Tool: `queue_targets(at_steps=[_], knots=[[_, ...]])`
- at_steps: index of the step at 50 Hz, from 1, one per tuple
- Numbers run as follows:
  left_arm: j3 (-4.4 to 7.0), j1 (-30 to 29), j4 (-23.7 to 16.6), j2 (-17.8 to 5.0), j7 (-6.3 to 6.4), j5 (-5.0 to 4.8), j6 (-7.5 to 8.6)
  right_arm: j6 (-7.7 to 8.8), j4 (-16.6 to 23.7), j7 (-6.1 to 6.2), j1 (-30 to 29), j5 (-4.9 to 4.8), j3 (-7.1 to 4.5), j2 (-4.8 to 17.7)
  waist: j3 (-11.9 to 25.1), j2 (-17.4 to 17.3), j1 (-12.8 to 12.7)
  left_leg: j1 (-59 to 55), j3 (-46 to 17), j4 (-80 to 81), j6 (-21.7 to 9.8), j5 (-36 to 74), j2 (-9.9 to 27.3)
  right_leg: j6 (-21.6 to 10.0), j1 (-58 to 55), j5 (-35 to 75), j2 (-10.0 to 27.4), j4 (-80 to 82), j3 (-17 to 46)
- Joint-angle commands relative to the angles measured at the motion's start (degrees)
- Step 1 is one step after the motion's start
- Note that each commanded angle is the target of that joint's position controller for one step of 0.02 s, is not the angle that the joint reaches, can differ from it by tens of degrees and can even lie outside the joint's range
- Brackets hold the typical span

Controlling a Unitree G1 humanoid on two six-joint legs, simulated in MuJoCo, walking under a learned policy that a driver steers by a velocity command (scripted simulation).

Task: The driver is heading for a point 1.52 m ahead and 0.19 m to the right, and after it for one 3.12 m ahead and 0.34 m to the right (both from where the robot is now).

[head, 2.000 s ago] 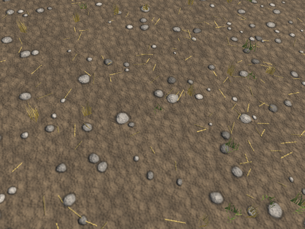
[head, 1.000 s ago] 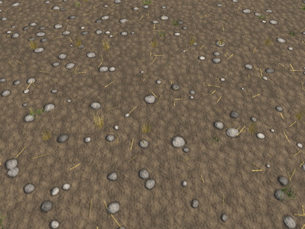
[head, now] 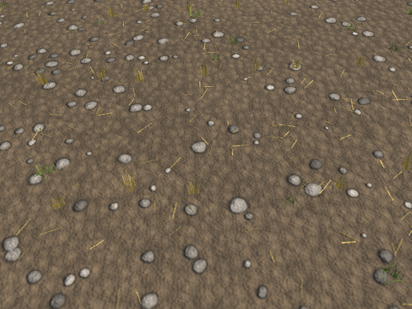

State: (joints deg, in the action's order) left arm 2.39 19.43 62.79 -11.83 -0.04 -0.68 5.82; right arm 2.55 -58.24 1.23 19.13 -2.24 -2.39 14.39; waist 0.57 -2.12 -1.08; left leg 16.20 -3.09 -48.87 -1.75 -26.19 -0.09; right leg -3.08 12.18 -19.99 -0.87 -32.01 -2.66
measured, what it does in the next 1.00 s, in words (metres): walks ahead: left foot, then right foot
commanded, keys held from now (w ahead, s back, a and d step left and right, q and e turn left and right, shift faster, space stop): w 1.00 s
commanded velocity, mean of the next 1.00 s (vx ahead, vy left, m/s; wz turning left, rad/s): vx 0.46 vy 0.00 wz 0.00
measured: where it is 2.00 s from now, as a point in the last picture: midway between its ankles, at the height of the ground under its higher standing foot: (228, 173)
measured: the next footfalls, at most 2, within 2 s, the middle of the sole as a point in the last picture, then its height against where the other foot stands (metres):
left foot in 0.40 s outside the picture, level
right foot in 0.94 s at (258, 262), level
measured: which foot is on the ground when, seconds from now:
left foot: up 0.00-0.38, down 0.40-0.96, up 0.98-1.00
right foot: down 0.00-0.40, up 0.42-0.92, down 0.94-1.00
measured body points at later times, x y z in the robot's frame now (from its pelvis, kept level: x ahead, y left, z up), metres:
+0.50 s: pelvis +0.25 +0.05 -0.01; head +0.29 +0.05 +0.44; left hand +0.21 +0.30 -0.15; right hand +0.43 -0.20 -0.12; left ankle +0.34 +0.13 -0.73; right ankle +0.06 -0.09 -0.63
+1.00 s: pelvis +0.55 +0.00 -0.01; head +0.58 -0.02 +0.44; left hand +0.75 +0.23 -0.10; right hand +0.51 -0.27 -0.16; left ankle +0.36 +0.13 -0.68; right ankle +0.66 -0.10 -0.73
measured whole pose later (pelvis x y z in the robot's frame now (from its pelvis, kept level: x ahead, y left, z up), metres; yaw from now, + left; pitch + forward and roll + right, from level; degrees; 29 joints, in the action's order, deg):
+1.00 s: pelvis +0.55 +0.00 -0.01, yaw +0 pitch +2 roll +1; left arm 2.7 1.9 47.4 -13.7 -2.0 -0.6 6.4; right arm 3.7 -59.2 0.1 21.6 -0.6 -2.3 15.1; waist -2.1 -0.3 3.0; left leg 5.9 -1.1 -46.3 -1.5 -28.5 -0.5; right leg -3.3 28.1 -6.5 0.3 -32.4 -3.0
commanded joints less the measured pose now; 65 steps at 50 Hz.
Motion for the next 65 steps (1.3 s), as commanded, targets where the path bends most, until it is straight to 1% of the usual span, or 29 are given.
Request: queue_targets(at_steps=[1, 3, 6, 10, 14, 17, 19, 20, 21, 22, 23, 24, 25, 26, 28, 30, 34, 38, 42, 45, 47, 48, 49, 50, 51, 53, 55, 57, 65], knots=[[0.7, 8.48, -0.24, -7.28, -0.55, 0.42, 1.47, 3.43, 6.82, -0.72, -8.22, -0.83, -0.57, 3.95, -8.58, 8.39, -2.21, 33.91, -2.06, -19.41, -2.59, 4.12, 3.34, -10.44, -17.04, -9.87, 20.49, 23.4, 33.8], [-0.11, 6.43, -1.41, -5.61, -0.86, 0.19, 1.17, 3.98, 6.52, -1.15, -9.54, 0.52, -1.51, 5.45, -8.14, 6.69, -1.42, 32.61, -0.39, -14.5, -2.79, 12.06, 5.94, -6.95, -16.91, 3.16, 16.32, 24.15, 22.98], [-0.71, 10.3, -1.03, -4.85, -0.08, 0.78, 0.03, 3.46, 7.19, -2.18, -12.16, 0.9, -1.35, 2.97, -6.11, 7.75, -1.98, 29.89, 3.01, -8.44, -0.8, 16.96, 5.89, -6.33, -17.07, 19.15, 13.07, 24.16, 14.05], [-0.37, 10.53, -2.36, -7.8, 1.17, 0.99, -0.69, 3.11, 11.3, -2.63, -22.74, 0.8, 0.02, 0.42, -8.19, 7.03, -3.56, 24.36, 5.68, 7.71, 1.18, 24.64, 3.76, -6.51, -10.61, 21.82, 11.54, 26.59, 8.88], [0.26, 12.64, -1.82, -8.75, 1.42, -0.01, -0.64, 3.15, 13.7, -3.53, -28.12, 0.28, 0.3, 1.84, -10.33, 7.9, -3.6, 20.37, 5.77, 15.66, -0.06, 27.97, 2.65, -6.72, -11.58, 22.83, 13.68, 27.45, 7.4], [1.03, 11.05, -2.23, -9.89, 1.47, -0.14, -1.13, 3.66, 14.4, -4.15, -26.85, 0.38, -0.5, 4.3, -7.79, 8.28, -0.48, 15.82, 5.65, 18.72, -2.69, 25.23, 1.33, -5.22, -17.42, 37.17, 15.61, 21.92, 5.95], [1.52, 9.16, -3.01, -10.87, 1.43, 0.48, -2.0, 3.61, 11.5, -3.74, -15.64, 0.34, -2.48, 7.81, 0.59, 10.13, 5.85, 0.7, 7.92, 17.91, -5.16, 22.88, -2.28, -3.58, -17.91, 57.74, 14.42, 8.01, 3.83], [1.26, 8.14, -3.88, -10.51, 1.32, 0.86, -2.28, 3.26, 8.47, -3.18, -5.45, 0.18, -3.79, 10.15, 6.61, 9.65, 10.5, -13.99, 6.1, 17.58, -7.04, 23.41, -0.87, -1.87, -10.96, 56.33, 12.13, -4.36, 2.72], [0.19, 10.23, -5.41, -6.9, 1.03, 1.55, -2.03, 2.81, 6.39, -2.5, 4.18, 1.4, -4.86, 14.41, 15.1, 0.15, 11.21, -33.33, -11.8, 17.96, -11.84, 16.23, 12.24, 0.1, 6.22, 33.68, 6.64, -24.44, 0.88], [-1.8, 16.1, -4.94, 0.7, 0.4, 0.6, -0.53, 2.84, 5.5, -3.19, 5.53, 2.03, -4.38, 14.81, 23.21, -13.8, 7.1, -42.85, -39.74, 28.97, -19.5, 4.11, 23.26, 2.03, 20.91, -11.65, -3.16, -41.28, 7.02], [-0.26, 10.18, -5.93, -5.52, 0.14, -1.14, 0.98, 3.14, 5.63, -3.36, 1.29, 1.39, -3.03, 9.7, 15.22, -8.75, 7.77, -36.49, -38.73, 33.26, -16.33, 1.2, 20.34, 0.62, 26.79, -11.08, 0.11, -47.32, 11.43], [0.55, 4.53, -7.83, -8.26, 0.15, -2.32, 1.83, 3.44, 6.52, -3.3, -4.21, 1.13, -2.34, 7.39, 6.36, -5.5, 6.13, -26.79, -28.67, 34.19, -13.9, 6.48, 18.73, -0.28, 28.98, -5.76, 2.99, -46.97, 9.18], [0.75, 1.91, -8.36, -8.33, 0.71, -1.98, 2.13, 3.85, 7.36, -3.5, -8.8, 1.53, -1.94, 6.29, 3.19, 0.32, 3.98, -17.72, -21.77, 35.6, -12.59, 14.1, 16.82, -0.43, 25.89, -0.21, 5.97, -44.02, 8.18], [1.35, 1.23, -8.4, -8.07, 1.12, -1.18, 1.72, 4.19, 7.51, -3.82, -10.79, 2.22, -1.53, 4.75, 1.16, 1.05, 2.07, -11.24, -16.29, 36.9, -11.8, 19.87, 14.65, -0.32, 22.79, 2.61, 7.75, -41.23, 7.68], [1.39, 3.65, -8.38, -5.45, 1.2, -0.81, 0.18, 4.47, 6.33, -4.0, -10.64, 2.61, -1.01, 3.27, 0.82, -1.28, -0.52, -5.58, -11.22, 39.92, -11.98, 21.56, 12.49, -0.17, 18.25, 4.33, 9.56, -37.63, 7.74], [1.59, 1.53, -9.65, -5.18, 1.34, -0.52, -0.78, 4.66, 4.98, -3.43, -8.66, 2.27, -1.11, 4.55, -1.61, -1.44, -1.0, -2.58, -8.2, 42.28, -12.74, 22.58, 11.97, 0.74, 19.93, 5.55, 10.45, -33.46, 6.8], [1.8, -8.99, -13.76, -6.02, 1.16, 0.42, -0.75, 4.16, 3.7, -1.61, -4.09, 2.27, -1.5, 7.21, -4.25, 0.09, 1.22, -5.02, -5.05, 43.88, -12.2, 25.26, 11.26, 2.9, 27.41, 17.8, 10.65, -19.3, 5.75], [0.89, -18.01, -16.24, -4.66, 0.08, 0.01, -0.13, 3.66, 2.55, -1.0, 0.75, 1.54, -1.55, 8.42, -4.88, 0.03, 4.34, -7.39, -0.99, 43.61, -10.03, 26.37, 9.52, 2.96, 23.71, 27.01, 7.33, -4.8, 2.55], [0.51, -23.98, -19.0, -5.36, -1.35, -0.54, 0.25, 2.48, 0.61, -0.82, 5.23, 1.1, -1.8, 8.79, -6.07, -0.13, 5.81, -16.73, -1.77, 39.94, -9.66, 27.9, 13.06, 1.79, 26.12, 23.6, 6.12, 1.04, 2.95], [1.23, -21.53, -19.51, -7.78, -2.14, -0.65, 0.7, 1.47, 0.64, -0.58, 4.25, 1.14, -2.38, 10.02, -3.64, -1.88, 2.87, -21.59, -1.95, 34.03, -8.01, 39.36, 14.96, -0.59, 20.78, 16.91, 4.19, 3.42, 2.04], [3.59, -6.66, -15.27, -12.16, -1.75, -0.53, 0.74, 0.86, 1.61, -0.63, 2.2, 1.61, -1.93, 9.1, 5.73, -2.0, -4.66, -17.53, 1.64, 16.86, -5.5, 53.39, 10.65, -3.74, -0.42, 17.31, 1.46, 4.3, -0.15], [4.79, 4.44, -13.08, -16.74, -1.16, 0.24, 0.52, 0.96, 3.22, -0.6, 2.99, 2.76, -0.88, 6.98, 14.91, 4.43, -7.73, -5.01, 4.37, -1.77, -3.49, 37.37, 6.8, -7.68, -18.94, 18.26, 12.45, 2.46, 12.44], [5.23, 6.96, -11.54, -19.39, -1.68, 0.41, 0.21, 2.31, 2.86, -1.37, 10.65, 2.2, 1.3, -1.19, 21.96, 20.11, -3.25, 17.54, 2.75, -20.2, -0.19, -3.21, -3.99, -16.51, -36.76, 6.01, 24.18, 10.06, 40.18], [3.53, 5.79, -12.2, -13.26, -1.76, 0.18, 0.29, 3.66, 2.43, -1.57, 6.6, 0.8, -0.13, 5.58, 19.21, 13.32, -5.3, 23.75, -4.61, -26.61, -1.4, -6.53, -1.21, -14.17, -34.84, 0.79, 22.56, 14.08, 42.68], [2.78, 0.45, -13.24, -11.17, -1.54, 0.15, 0.44, 4.53, 4.35, -1.72, 0.88, -0.5, -0.99, 8.57, 10.71, 10.7, -4.4, 26.94, -3.36, -27.04, -2.36, -1.37, 1.65, -11.67, -27.02, 4.43, 20.91, 15.09, 33.72], [2.01, -6.93, -14.6, -8.88, -1.74, 0.86, 0.64, 4.46, 4.95, -1.01, -3.34, 0.61, -1.38, 7.72, 3.09, 4.01, -0.98, 22.47, -1.26, -21.34, -1.81, 7.25, 6.38, -10.27, -11.67, 16.78, 16.89, 18.4, 22.14], [1.59, -7.63, -13.97, -7.28, -2.04, 1.27, 0.93, 2.98, 4.52, -0.97, -1.27, 0.99, -1.44, 5.26, 2.23, 5.78, 1.68, 17.09, -1.42, -17.47, -1.36, 10.28, 8.23, -9.88, -5.86, 19.53, 14.36, 21.63, 17.02], [1.84, -6.1, -12.9, -8.42, -1.77, 0.91, 1.18, 1.93, 4.77, -0.81, -1.81, 1.19, -1.41, 4.04, 0.56, 5.63, 2.39, 17.84, -0.61, -13.93, -0.43, 11.98, 8.8, -10.58, -3.51, 21.87, 13.82, 23.73, 13.81], [2.31, 0.86, -9.82, -10.8, 0.23, 0.24, 0.17, 2.32, 9.83, -1.52, -18.02, 1.68, -1.04, 2.95, -3.93, 5.23, -1.59, 21.25, 2.39, 11.3, 1.5, 32.23, 6.55, -8.26, -5.62, 21.08, 11.24, 26.53, 6.01]])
